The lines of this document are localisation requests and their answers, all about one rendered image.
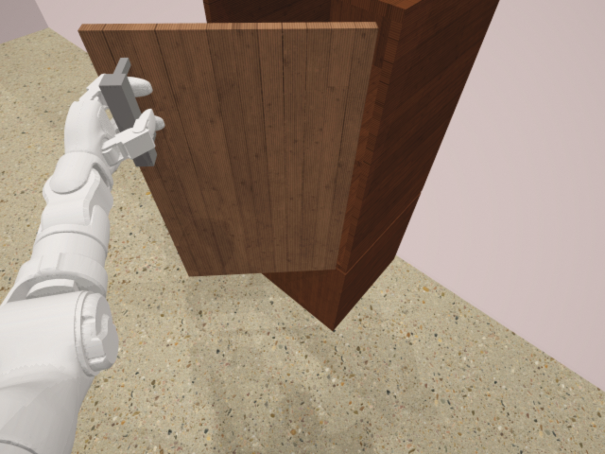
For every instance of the robot left hand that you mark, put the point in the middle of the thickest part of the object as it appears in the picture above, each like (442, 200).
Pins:
(89, 129)

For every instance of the robot left forearm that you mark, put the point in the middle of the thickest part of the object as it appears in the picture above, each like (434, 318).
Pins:
(71, 246)

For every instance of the handle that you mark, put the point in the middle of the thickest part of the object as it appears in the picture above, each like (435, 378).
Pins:
(122, 103)

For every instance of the robot left upper arm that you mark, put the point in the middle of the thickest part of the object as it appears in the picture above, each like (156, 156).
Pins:
(51, 349)

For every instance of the cupboard door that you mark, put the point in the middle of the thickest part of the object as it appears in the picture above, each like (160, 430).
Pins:
(262, 120)

